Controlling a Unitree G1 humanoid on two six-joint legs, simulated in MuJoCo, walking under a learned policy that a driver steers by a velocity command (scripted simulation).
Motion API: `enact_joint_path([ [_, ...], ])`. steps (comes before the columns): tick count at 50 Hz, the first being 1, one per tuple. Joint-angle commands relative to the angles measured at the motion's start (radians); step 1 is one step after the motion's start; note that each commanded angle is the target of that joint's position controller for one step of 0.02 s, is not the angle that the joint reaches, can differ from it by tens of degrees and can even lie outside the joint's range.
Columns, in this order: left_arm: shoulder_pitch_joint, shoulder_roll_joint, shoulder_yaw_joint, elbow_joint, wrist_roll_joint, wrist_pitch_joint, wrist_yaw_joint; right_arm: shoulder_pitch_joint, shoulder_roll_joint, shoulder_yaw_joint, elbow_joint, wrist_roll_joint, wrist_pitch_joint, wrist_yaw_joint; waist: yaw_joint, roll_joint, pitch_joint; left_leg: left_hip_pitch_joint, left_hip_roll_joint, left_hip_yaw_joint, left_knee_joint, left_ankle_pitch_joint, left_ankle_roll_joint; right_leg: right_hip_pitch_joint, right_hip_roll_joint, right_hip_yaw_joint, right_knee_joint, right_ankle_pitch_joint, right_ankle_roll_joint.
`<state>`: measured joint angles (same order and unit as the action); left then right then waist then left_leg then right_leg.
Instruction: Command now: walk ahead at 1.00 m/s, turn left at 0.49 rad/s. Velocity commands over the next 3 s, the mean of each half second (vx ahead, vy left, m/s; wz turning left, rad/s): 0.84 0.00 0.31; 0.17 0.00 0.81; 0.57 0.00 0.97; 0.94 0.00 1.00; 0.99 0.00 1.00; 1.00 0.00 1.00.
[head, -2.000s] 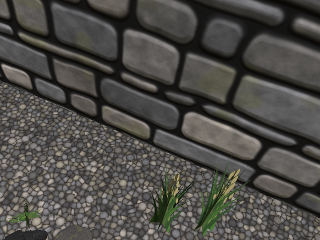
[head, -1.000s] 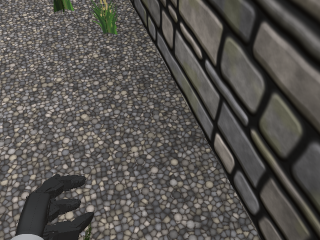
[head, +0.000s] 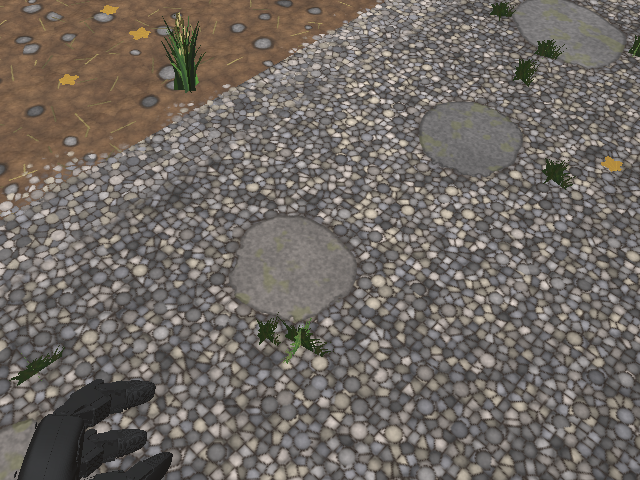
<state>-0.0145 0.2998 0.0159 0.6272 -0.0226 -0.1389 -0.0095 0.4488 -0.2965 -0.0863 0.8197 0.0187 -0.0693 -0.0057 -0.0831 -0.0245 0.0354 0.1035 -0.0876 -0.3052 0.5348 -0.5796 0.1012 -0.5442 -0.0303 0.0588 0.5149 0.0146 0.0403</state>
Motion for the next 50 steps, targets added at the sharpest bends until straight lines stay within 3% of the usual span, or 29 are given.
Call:
enact_joint_path([
  [1, 0.651, 0.271, 0.093, 0.127, 0.021, 0.002, 0.014, 0.010, 0.042, 0.024, -0.068, -0.036, -0.014, 0.018, 0.266, -0.229, -0.390, -0.652, -0.025, 0.015, 0.835, 0.386, -0.019, 1.031, -0.203, 0.342, 0.116, -0.436, -0.197],
  [2, 0.635, 0.268, 0.094, 0.155, 0.034, -0.001, -0.017, 0.129, 0.059, 0.049, -0.076, 0.045, -0.025, 0.024, 0.186, -0.589, -0.488, -0.824, -0.052, 0.023, 1.029, 0.060, -0.025, 1.081, -0.372, 0.910, -0.228, -0.867, -0.283],
  [3, 0.506, 0.147, 0.071, 0.110, 0.025, 0.006, -0.009, -0.024, -0.046, 0.038, -0.083, 0.062, -0.020, 0.019, 0.213, -0.357, -0.293, -0.920, 0.043, 0.095, 1.029, 0.158, -0.009, 0.954, -0.359, 0.858, -0.292, -0.910, -0.249],
  [4, 0.455, 0.101, 0.061, 0.117, 0.027, 0.018, -0.004, -0.175, -0.091, 0.034, -0.105, 0.043, -0.021, 0.019, 0.234, -0.138, -0.163, -0.915, 0.080, 0.147, 0.992, 0.215, -0.003, 0.803, -0.309, 0.667, -0.264, -0.733, -0.236],
  [5, 0.446, 0.095, 0.054, 0.138, 0.039, 0.020, -0.012, -0.272, -0.075, 0.038, -0.132, 0.015, -0.027, 0.019, 0.223, 0.004, -0.090, -0.875, 0.104, 0.162, 0.938, 0.230, 0.004, 0.662, -0.256, 0.538, -0.250, -0.571, -0.237],
  [6, 0.427, 0.063, 0.040, 0.162, 0.046, 0.013, -0.017, -0.301, -0.046, 0.040, -0.149, 0.005, -0.028, 0.025, 0.180, -0.011, -0.057, -0.834, 0.139, 0.150, 0.862, 0.257, 0.010, 0.572, -0.225, 0.453, -0.244, -0.476, -0.243],
  [8, 0.406, -0.008, 0.007, 0.196, 0.037, 0.009, -0.022, -0.310, 0.005, 0.050, -0.163, 0.019, -0.019, 0.031, 0.114, -0.054, 0.005, -0.796, 0.172, 0.149, 0.748, 0.260, 0.021, 0.471, -0.206, 0.370, -0.295, -0.371, -0.249],
  [12, 0.420, 0.079, 0.014, 0.237, 0.013, 0.005, -0.003, -0.414, 0.036, 0.081, -0.217, -0.011, -0.023, 0.040, 0.080, 0.021, 0.115, -0.905, 0.214, 0.199, 0.503, 0.403, -0.012, 0.423, -0.229, 0.243, -0.408, -0.261, -0.261],
  [16, 0.504, 0.109, 0.016, 0.270, -0.010, 0.020, 0.008, -0.593, 0.029, 0.083, -0.276, -0.018, -0.045, 0.062, 0.143, 0.018, 0.156, -0.670, 0.130, 0.334, 0.128, 0.698, -0.047, 0.374, -0.156, 0.014, -0.495, 0.129, -0.205],
  [19, 0.559, 0.166, 0.026, 0.283, 0.009, 0.042, 0.014, -0.566, -0.041, 0.049, -0.273, -0.010, -0.052, 0.084, 0.115, -0.106, 0.035, -0.492, 0.024, 0.386, 0.024, 0.743, -0.024, 0.545, -0.154, -0.092, -0.367, 0.523, -0.146],
  [20, 0.549, 0.178, 0.030, 0.275, 0.017, 0.051, 0.018, -0.475, -0.077, 0.031, -0.244, -0.007, -0.045, 0.083, 0.065, -0.137, -0.032, -0.386, -0.010, 0.395, 0.032, 0.729, -0.005, 0.575, -0.156, -0.121, -0.255, 0.657, -0.122],
  [21, 0.506, 0.192, 0.035, 0.262, 0.025, 0.063, 0.024, -0.303, -0.105, 0.011, -0.187, -0.007, -0.035, 0.077, -0.031, -0.152, -0.106, -0.207, -0.028, 0.390, 0.031, 0.753, 0.016, 0.544, -0.143, -0.155, -0.064, 0.763, -0.088],
  [22, 0.469, 0.193, 0.039, 0.242, 0.031, 0.069, 0.034, -0.158, -0.134, -0.005, -0.137, -0.016, -0.022, 0.064, -0.112, -0.133, -0.148, -0.042, 0.008, 0.338, -0.011, 0.810, 0.038, 0.446, -0.113, -0.172, 0.174, 0.733, -0.034],
  [23, 0.476, 0.104, 0.024, 0.181, 0.077, 0.067, 0.045, -0.048, -0.221, -0.018, -0.096, -0.028, -0.012, 0.047, -0.071, 0.140, -0.238, 0.226, 0.190, 0.075, 0.072, 1.164, 0.072, 0.184, 0.004, -0.166, 0.592, -0.071, 0.015],
  [24, 0.688, -0.025, -0.027, 0.170, 0.049, 0.046, 0.019, -0.105, -0.258, -0.008, -0.146, -0.059, -0.026, 0.057, 0.064, 0.330, -0.532, 0.503, 0.487, -0.434, 0.029, 1.329, 0.348, -0.097, 0.121, -0.006, 1.011, -0.660, 0.049],
  [25, 0.610, 0.085, 0.001, 0.164, 0.029, 0.030, 0.016, -0.172, -0.220, -0.025, -0.181, -0.054, -0.014, 0.054, 0.017, 0.145, -0.588, 0.381, 0.421, -0.448, -0.078, 1.116, 0.324, -0.075, 0.073, 0.099, 1.046, -0.570, 0.028],
  [26, 0.462, 0.126, 0.013, 0.116, 0.013, 0.026, 0.022, -0.241, -0.181, -0.015, -0.193, -0.026, -0.010, 0.053, 0.026, 0.074, -0.412, 0.206, 0.350, -0.289, -0.094, 1.046, 0.280, -0.104, 0.034, 0.081, 0.964, -0.514, 0.007],
  [27, 0.388, 0.139, 0.023, 0.103, 0.023, 0.028, 0.038, -0.287, -0.158, -0.009, -0.185, -0.002, -0.008, 0.050, 0.065, -0.030, -0.262, 0.007, 0.282, -0.200, -0.137, 0.989, 0.236, -0.105, 0.002, 0.063, 0.877, -0.477, 0.009],
  [30, 0.353, 0.136, 0.035, 0.059, 0.043, 0.064, 0.051, -0.313, -0.141, -0.009, -0.186, -0.021, -0.003, 0.038, 0.138, 0.027, -0.155, -0.295, 0.226, -0.125, -0.206, 1.058, 0.232, -0.001, -0.022, 0.072, 0.718, -0.445, 0.028],
  [34, 0.246, 0.090, 0.030, 0.002, 0.056, 0.090, 0.056, -0.296, -0.182, -0.025, -0.181, -0.014, 0.026, 0.001, 0.145, 0.034, -0.171, -0.455, 0.168, -0.094, -0.187, 1.093, 0.209, 0.053, 0.032, 0.049, 0.492, -0.352, 0.063],
  [38, 0.103, 0.090, 0.032, -0.047, 0.043, 0.104, 0.050, -0.265, -0.191, -0.032, -0.180, 0.007, 0.076, -0.037, 0.108, 0.069, -0.182, -0.454, 0.091, -0.132, -0.156, 0.822, 0.103, 0.086, 0.100, 0.075, 0.293, -0.171, 0.075],
  [41, 0.019, 0.098, 0.034, -0.073, 0.032, 0.098, 0.044, -0.234, -0.187, -0.035, -0.183, 0.006, 0.097, -0.053, 0.077, 0.119, -0.142, -0.376, 0.091, -0.217, -0.127, 0.663, 0.075, 0.063, 0.116, 0.121, 0.155, -0.169, 0.074],
  [44, 0.035, 0.124, 0.050, -0.062, 0.028, 0.079, 0.036, -0.234, -0.163, -0.033, -0.203, 0.003, 0.106, -0.057, 0.079, 0.170, -0.131, -0.306, 0.089, -0.296, -0.051, 0.641, 0.049, 0.139, 0.105, 0.151, -0.009, -0.177, 0.053],
  [45, 0.069, 0.124, 0.055, -0.047, 0.026, 0.072, 0.033, -0.252, -0.149, -0.029, -0.214, 0.008, 0.109, -0.055, 0.097, 0.172, -0.127, -0.320, 0.063, -0.294, -0.002, 0.588, 0.028, 0.212, 0.082, 0.137, -0.113, -0.102, 0.033],
  [46, 0.096, 0.127, 0.057, -0.037, 0.032, 0.071, 0.034, -0.216, -0.103, -0.015, -0.214, 0.012, 0.114, -0.050, 0.088, 0.090, -0.164, -0.387, 0.005, -0.231, 0.128, 0.315, -0.008, 0.366, -0.023, 0.166, -0.193, 0.035, -0.022],
  [47, 0.078, 0.163, 0.062, -0.060, 0.044, 0.085, 0.043, -0.103, -0.043, 0.001, -0.200, -0.004, 0.118, -0.046, 0.022, -0.106, -0.222, -0.543, -0.098, -0.063, 0.358, -0.068, -0.058, 0.555, -0.246, 0.334, -0.117, 0.343, -0.125],
  [48, 0.126, 0.168, 0.068, -0.053, 0.073, 0.097, 0.038, -0.066, -0.144, -0.021, -0.227, 0.011, 0.111, -0.038, 0.012, -0.275, -0.251, -0.686, -0.104, 0.026, 0.500, -0.133, -0.101, 0.584, -0.407, 0.569, -0.155, 0.368, -0.278],
  [49, 0.106, 0.127, 0.067, -0.066, 0.055, 0.101, 0.040, -0.086, -0.228, -0.043, -0.206, -0.001, 0.111, -0.035, 0.032, -0.188, -0.210, -0.719, -0.023, 0.058, 0.611, -0.044, -0.150, 0.554, -0.381, 0.537, -0.164, 0.258, -0.294],
  [50, 0.084, 0.088, 0.059, -0.072, 0.048, 0.106, 0.045, -0.128, -0.255, -0.055, -0.193, 0.005, 0.122, -0.034, 0.051, -0.104, -0.151, -0.738, 0.006, 0.081, 0.657, 0.040, -0.174, 0.502, -0.307, 0.393, -0.152, 0.164, -0.257],
])
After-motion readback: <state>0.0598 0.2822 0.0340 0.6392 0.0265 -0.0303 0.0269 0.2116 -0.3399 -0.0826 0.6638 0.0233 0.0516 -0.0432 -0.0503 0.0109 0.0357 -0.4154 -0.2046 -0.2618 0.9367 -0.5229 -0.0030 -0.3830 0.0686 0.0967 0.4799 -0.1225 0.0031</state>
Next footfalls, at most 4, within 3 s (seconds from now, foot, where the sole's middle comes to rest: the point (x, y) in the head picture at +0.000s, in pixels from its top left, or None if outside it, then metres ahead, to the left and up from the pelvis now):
0.44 left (243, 395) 0.65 0.11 -0.74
0.92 right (291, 318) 0.83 0.00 -0.74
1.48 left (139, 399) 0.65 0.32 -0.74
1.94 right None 0.92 0.77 -0.74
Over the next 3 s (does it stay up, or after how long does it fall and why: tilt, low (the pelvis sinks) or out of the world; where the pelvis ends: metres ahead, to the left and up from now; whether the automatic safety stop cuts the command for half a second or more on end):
stays up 0.44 1.46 0.03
